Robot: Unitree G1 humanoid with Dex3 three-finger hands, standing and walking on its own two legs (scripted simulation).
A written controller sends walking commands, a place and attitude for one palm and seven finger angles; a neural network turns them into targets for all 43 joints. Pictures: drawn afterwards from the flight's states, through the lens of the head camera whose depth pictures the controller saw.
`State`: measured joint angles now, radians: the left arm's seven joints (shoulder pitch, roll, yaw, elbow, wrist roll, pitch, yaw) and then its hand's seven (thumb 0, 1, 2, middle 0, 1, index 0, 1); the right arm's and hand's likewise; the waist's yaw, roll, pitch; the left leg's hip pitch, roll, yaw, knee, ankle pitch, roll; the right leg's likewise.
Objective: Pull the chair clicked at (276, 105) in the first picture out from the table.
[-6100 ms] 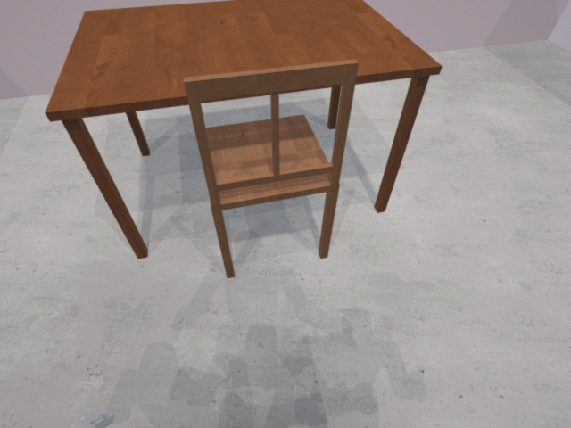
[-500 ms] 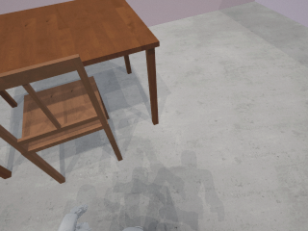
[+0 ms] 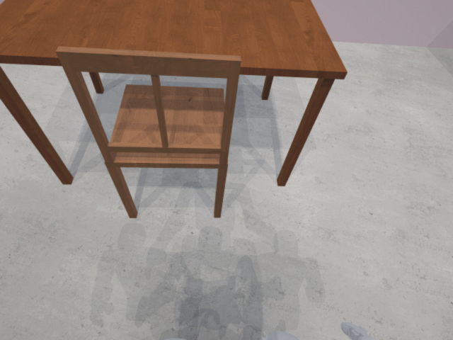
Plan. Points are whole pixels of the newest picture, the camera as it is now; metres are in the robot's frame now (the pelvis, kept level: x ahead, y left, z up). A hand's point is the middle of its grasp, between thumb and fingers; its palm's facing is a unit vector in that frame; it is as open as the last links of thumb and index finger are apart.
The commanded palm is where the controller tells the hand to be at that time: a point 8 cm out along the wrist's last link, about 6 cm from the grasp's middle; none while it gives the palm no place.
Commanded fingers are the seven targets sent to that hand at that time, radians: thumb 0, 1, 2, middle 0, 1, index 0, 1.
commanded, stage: turn to face it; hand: left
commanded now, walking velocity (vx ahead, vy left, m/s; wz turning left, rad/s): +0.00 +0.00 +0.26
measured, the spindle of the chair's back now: (160, 114) +0.69 +0.25 -0.10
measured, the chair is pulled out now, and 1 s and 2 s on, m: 0.00 0.00 0.00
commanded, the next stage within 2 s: take the last steps up to it in 0.08 s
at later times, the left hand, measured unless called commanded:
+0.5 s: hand out of the picture +0.05 +0.16 -0.15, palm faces +0.15 -0.96 -0.23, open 7.3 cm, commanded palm none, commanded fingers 0.00 0.90 0.90 -0.20 -0.30 -0.20 -0.30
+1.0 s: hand out of the picture +0.11 +0.18 -0.18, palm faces +0.21 -0.97 -0.16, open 7.4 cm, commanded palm none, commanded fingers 0.00 0.90 0.90 -0.20 -0.30 -0.20 -0.30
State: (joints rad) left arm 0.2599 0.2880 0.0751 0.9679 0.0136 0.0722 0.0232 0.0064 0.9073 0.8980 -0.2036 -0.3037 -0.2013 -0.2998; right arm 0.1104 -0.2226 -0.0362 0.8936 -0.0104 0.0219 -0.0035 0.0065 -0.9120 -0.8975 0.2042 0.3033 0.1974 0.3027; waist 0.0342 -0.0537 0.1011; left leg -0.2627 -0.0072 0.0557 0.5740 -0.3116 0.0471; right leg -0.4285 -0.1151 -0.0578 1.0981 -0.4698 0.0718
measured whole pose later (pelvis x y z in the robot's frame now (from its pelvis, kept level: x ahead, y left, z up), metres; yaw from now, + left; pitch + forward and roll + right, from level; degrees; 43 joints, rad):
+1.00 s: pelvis +0.19 +0.03 +0.00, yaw +6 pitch -1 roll +1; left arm 0.39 0.13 0.05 1.14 0.02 -0.02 0.01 0.01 0.91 0.90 -0.20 -0.30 -0.20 -0.30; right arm 0.17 -0.13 -0.05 1.01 -0.01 -0.08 -0.04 -0.01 -0.95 -0.90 0.21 0.30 0.20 0.30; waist 0.03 -0.03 0.05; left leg -0.25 -0.01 0.14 0.52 -0.24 0.05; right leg -0.39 -0.07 -0.04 1.15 -0.40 -0.03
